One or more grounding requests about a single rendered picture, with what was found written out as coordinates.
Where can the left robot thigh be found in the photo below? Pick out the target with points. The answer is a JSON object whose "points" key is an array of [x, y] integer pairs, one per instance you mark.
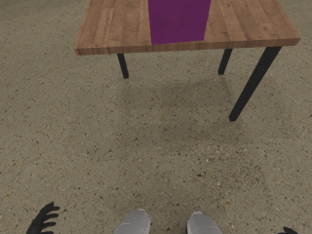
{"points": [[136, 222]]}

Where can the carton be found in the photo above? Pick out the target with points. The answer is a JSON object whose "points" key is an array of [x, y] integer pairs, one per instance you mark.
{"points": [[177, 21]]}

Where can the robot left hand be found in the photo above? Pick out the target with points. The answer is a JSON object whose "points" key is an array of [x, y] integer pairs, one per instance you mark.
{"points": [[37, 225]]}

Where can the table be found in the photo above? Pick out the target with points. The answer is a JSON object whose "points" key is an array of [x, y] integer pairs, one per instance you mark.
{"points": [[123, 27]]}

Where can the robot right shin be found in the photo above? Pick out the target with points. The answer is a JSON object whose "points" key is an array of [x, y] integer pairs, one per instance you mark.
{"points": [[197, 213]]}

